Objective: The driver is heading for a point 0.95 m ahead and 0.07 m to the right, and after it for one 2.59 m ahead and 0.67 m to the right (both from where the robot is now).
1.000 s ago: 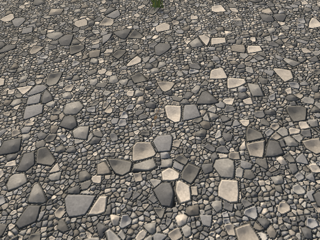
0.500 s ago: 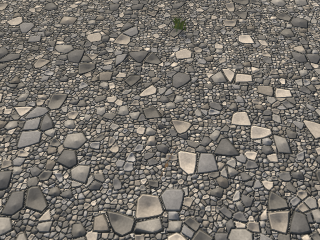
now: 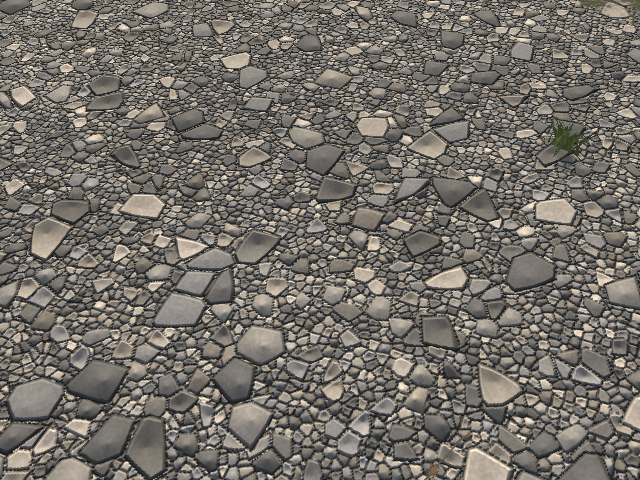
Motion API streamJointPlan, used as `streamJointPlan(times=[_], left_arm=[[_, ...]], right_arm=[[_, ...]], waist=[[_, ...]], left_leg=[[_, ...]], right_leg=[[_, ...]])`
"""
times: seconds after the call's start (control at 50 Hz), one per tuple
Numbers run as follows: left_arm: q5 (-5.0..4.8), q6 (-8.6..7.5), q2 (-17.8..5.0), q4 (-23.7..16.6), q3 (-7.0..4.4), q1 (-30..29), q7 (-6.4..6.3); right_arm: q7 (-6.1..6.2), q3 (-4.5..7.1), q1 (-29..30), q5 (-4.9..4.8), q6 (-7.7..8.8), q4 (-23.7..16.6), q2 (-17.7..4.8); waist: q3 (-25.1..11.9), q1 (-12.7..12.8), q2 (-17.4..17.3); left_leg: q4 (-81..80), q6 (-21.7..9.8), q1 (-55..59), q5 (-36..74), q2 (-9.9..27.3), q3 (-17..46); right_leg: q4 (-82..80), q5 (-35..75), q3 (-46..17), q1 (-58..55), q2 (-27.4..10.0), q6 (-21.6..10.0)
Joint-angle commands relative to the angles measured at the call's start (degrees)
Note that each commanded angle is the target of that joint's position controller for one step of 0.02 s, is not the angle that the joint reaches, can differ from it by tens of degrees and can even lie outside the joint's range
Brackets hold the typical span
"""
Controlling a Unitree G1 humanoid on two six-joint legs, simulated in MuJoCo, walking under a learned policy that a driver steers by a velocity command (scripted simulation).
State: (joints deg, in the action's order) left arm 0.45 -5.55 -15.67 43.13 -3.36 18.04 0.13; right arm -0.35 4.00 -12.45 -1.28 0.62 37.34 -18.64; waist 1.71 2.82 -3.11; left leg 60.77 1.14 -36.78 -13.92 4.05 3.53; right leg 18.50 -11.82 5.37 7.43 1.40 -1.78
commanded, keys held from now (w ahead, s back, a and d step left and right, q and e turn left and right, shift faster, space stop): w+q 0.18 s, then w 0.04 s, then w+e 0.62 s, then e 0.16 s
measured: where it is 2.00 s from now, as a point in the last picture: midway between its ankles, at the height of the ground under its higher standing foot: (362, 353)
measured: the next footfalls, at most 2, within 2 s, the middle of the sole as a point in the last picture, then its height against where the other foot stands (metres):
left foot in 0.26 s outside the picture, level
right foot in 0.82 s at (380, 421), level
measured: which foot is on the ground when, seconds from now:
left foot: up 0.00-0.24, down 0.26-0.80, up 0.82-1.00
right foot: down 0.00-0.28, up 0.30-0.80, down 0.82-1.00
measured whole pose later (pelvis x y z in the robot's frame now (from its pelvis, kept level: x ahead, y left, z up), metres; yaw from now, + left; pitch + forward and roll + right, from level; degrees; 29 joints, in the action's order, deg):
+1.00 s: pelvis +0.54 +0.03 -0.01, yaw -10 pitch +2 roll +0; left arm -0.2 -2.4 -17.1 39.4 -4.0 13.9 1.2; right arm 0.5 2.8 -8.4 0.5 5.2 40.9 -17.3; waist 4.6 1.2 -0.9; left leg 65.7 2.2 -31.1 -22.3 3.1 3.6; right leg 24.8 -8.5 -1.7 17.6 6.3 -6.0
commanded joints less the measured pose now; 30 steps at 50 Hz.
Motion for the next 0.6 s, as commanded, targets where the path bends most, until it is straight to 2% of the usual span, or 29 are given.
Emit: streamJointPlan(times=[0.02,0.08,0.16,0.2,0.22,0.24,0.26,0.28,0.3,0.32,0.34,0.36,0.38,0.4,0.42,0.46,0.52,0.6], left_arm=[[-0.15,-0.86,-9.0,-2.9,-2.31,-3.5,-0.22],[-0.55,-0.31,-10.3,-1.3,-2.55,-2.3,-0.48],[-1.64,0.79,-12.2,0.8,-3.14,0.3,-0.49],[-2.16,1.48,-13.5,1.3,-3.51,0.8,-0.66],[-2.41,1.82,-14.3,1.6,-3.70,1.0,-0.81],[-2.59,2.13,-14.2,2.0,-3.40,1.1,-0.87],[-2.04,1.90,-12.3,2.1,-2.40,1.8,-0.96],[0.16,1.10,-5.3,-0.6,0.19,5.9,-0.20],[-0.99,-0.26,-6.7,0.6,0.44,5.9,0.34],[-3.60,-0.63,-11.5,-0.9,-1.18,-0.7,0.71],[-4.05,-0.81,-10.6,-2.1,-0.84,-3.8,0.69],[-2.87,-0.62,-9.6,-1.6,-0.81,-4.5,0.30],[-2.23,0.14,-9.6,-0.9,-1.12,-2.9,0.18],[-2.28,1.08,-8.7,0.2,-1.09,-0.4,0.24],[-2.30,1.88,-7.5,1.1,-0.96,1.1,0.16],[-2.31,2.92,-6.3,1.1,-0.93,0.3,-0.17],[-2.01,2.82,-5.2,-0.1,-0.90,-3.6,-0.20],[-1.66,2.22,-3.3,-1.9,-0.07,-9.7,1.14]], right_arm=[[-0.71,-0.11,2.0,0.07,0.80,-4.4,-1.0],[-1.80,-0.63,7.7,0.02,1.47,-5.7,-0.1],[-3.04,-0.56,12.9,-0.27,1.53,-8.2,-0.5],[-3.27,0.09,12.2,0.08,1.34,-8.8,-1.7],[-3.14,0.82,9.3,0.35,1.16,-8.5,-3.0],[-2.75,2.02,2.0,0.41,1.06,-6.7,-4.8],[-1.73,3.52,-7.3,0.27,0.75,-4.1,-7.4],[-0.72,4.61,-11.9,0.76,0.78,-3.0,-14.2],[-0.74,3.57,-13.1,0.66,1.34,-4.2,-12.0],[-1.17,2.38,-10.8,1.18,1.99,-3.4,-8.7],[-1.22,1.95,-7.8,1.16,2.45,-2.6,-7.5],[-1.27,1.37,-4.4,1.15,2.87,-1.9,-5.5],[-1.37,0.80,-1.9,1.48,3.41,-1.9,-3.6],[-1.41,0.72,-0.5,1.76,3.93,-1.8,-3.0],[-1.42,0.83,0.0,1.85,4.66,-1.2,-2.8],[-1.21,1.08,0.2,2.21,5.67,0.3,-3.1],[-0.37,1.18,-1.1,2.58,5.91,2.3,-3.2],[0.38,1.46,-2.1,2.08,5.59,4.0,-4.6]], waist=[[0.4,-0.8,7.0],[1.7,1.2,6.2],[3.2,2.0,6.2],[1.4,0.3,7.3],[-1.0,-1.9,8.2],[-5.1,-6.4,7.1],[-9.6,-11.1,5.3],[-16.9,-8.5,-8.6],[-27.2,-9.6,-7.1],[-19.0,-11.0,-2.0],[-11.2,-9.1,-1.5],[-7.1,-6.6,0.3],[-5.1,-4.5,-1.4],[-4.7,-3.0,-2.4],[-4.4,-2.2,-2.0],[-2.0,-1.7,-0.8],[0.3,-2.8,-0.2],[2.4,-5.3,0.6]], left_leg=[[-7.3,0.2,-4.7,7.7,2.3,1.4],[-16.5,-0.7,-2.1,14.5,1.4,-1.6],[-23.2,-3.1,-1.0,11.7,0.2,-4.4],[-24.9,-5.4,4.0,6.0,-2.6,-6.9],[-25.5,-6.8,9.4,3.3,-4.8,-8.2],[-28.9,-8.8,20.7,5.4,-6.9,-8.6],[-30.5,-10.7,37.0,8.8,-6.0,-5.3],[-30.9,-18.6,60.2,5.5,11.1,21.7],[-39.8,-23.8,62.5,0.7,19.7,42.0],[-41.4,-20.3,56.0,1.8,17.7,32.1],[-42.2,-18.0,46.8,5.5,15.1,22.6],[-43.6,-16.0,39.4,8.7,12.4,16.5],[-45.7,-14.8,33.9,11.6,10.3,11.9],[-48.1,-14.5,30.3,11.8,9.5,9.2],[-49.8,-14.8,28.4,13.3,9.4,7.1],[-52.2,-14.4,26.5,16.1,9.1,2.3],[-53.3,-12.9,28.8,18.3,8.1,-3.4],[-54.7,-11.2,31.4,18.2,8.2,-8.7]], right_leg=[[-9.7,14.5,-8.1,-3.6,-15.8,-9.1],[-9.7,16.1,-2.8,-4.4,-15.1,-7.7],[-7.6,20.8,0.5,-10.0,-17.0,-6.2],[-2.2,36.5,2.4,-11.9,-17.4,-5.3],[3.2,45.9,3.2,-12.2,-17.3,-4.9],[12.1,50.1,4.4,-9.3,-16.4,-4.0],[23.9,42.8,5.3,0.3,-14.5,-2.4],[47.1,-0.6,5.3,25.4,-6.8,1.3],[58.3,-23.1,-7.2,31.2,-1.6,1.5],[60.4,-19.4,-10.2,35.5,-4.4,1.0],[57.0,-14.7,-9.3,35.7,-6.7,0.5],[52.7,-10.6,-9.0,33.8,-8.8,0.8],[50.1,-7.3,-9.7,30.2,-10.2,1.1],[49.5,-4.6,-10.1,26.7,-10.5,1.6],[49.1,-3.1,-10.1,25.4,-10.3,2.2],[46.5,0.6,-11.2,27.1,-9.9,3.2],[38.2,9.5,-12.6,31.6,-8.9,3.9],[25.1,18.6,-8.8,30.6,-7.8,3.1]])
